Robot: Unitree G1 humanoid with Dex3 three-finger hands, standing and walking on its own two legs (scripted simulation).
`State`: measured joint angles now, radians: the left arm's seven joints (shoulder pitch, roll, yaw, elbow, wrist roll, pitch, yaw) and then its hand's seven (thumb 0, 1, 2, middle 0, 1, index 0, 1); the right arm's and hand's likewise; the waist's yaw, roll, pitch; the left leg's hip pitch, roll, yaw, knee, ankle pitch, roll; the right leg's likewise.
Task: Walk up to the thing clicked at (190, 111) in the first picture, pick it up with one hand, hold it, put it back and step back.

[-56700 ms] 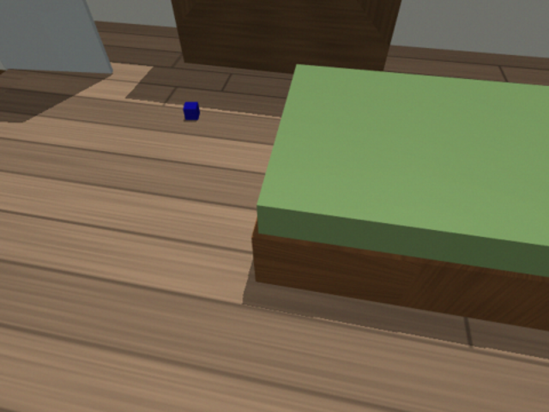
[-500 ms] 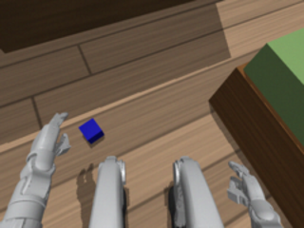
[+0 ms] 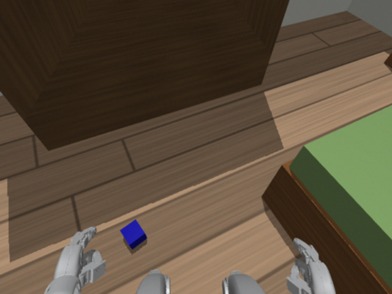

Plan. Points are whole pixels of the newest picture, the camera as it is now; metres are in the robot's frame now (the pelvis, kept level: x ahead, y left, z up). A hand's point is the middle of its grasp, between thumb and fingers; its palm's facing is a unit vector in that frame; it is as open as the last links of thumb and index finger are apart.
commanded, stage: home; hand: left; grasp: from above
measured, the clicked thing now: (133, 234) +0.43 +0.24 -0.65
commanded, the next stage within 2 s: none
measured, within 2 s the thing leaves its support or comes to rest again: neither
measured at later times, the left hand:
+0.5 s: hand (96, 286) +0.16 +0.18 -0.02, palm faces +0.09 -0.98 -0.20, open 7.8 cm
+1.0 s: hand (101, 282) +0.17 +0.17 -0.02, palm faces +0.07 -0.98 -0.20, open 9.2 cm
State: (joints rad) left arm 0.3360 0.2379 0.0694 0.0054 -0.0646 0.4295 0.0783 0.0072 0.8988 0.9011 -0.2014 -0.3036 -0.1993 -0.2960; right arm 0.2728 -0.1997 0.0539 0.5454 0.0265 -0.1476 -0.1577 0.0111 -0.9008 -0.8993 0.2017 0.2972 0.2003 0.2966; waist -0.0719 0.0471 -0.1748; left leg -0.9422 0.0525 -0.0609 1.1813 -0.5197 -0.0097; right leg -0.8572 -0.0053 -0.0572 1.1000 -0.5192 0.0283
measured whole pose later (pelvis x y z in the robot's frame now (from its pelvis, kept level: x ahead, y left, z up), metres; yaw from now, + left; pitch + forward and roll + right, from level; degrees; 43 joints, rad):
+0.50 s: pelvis +0.01 -0.01 +0.03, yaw +2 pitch +9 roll -3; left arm 0.50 0.22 0.04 -0.12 -0.05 0.46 0.02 0.01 0.82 0.86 -0.19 -0.29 -0.19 -0.28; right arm 0.26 -0.22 0.04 0.52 0.00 -0.25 -0.18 0.01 -0.90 -0.90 0.20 0.30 0.20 0.30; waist -0.03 0.05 -0.15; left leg -0.70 0.04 -0.06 1.01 -0.47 -0.02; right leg -0.62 -0.02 -0.06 0.94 -0.48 0.02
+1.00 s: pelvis +0.01 -0.01 +0.03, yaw +1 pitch +9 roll -3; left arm 0.49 0.22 0.03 -0.12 -0.06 0.46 0.02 0.01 0.63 0.74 -0.17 -0.26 -0.17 -0.25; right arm 0.29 -0.22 0.03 0.55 0.00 -0.25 -0.19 0.01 -0.90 -0.90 0.20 0.30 0.20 0.30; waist -0.04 0.05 -0.15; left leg -0.70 0.05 -0.05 1.01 -0.47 -0.02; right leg -0.63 -0.01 -0.06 0.95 -0.48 0.02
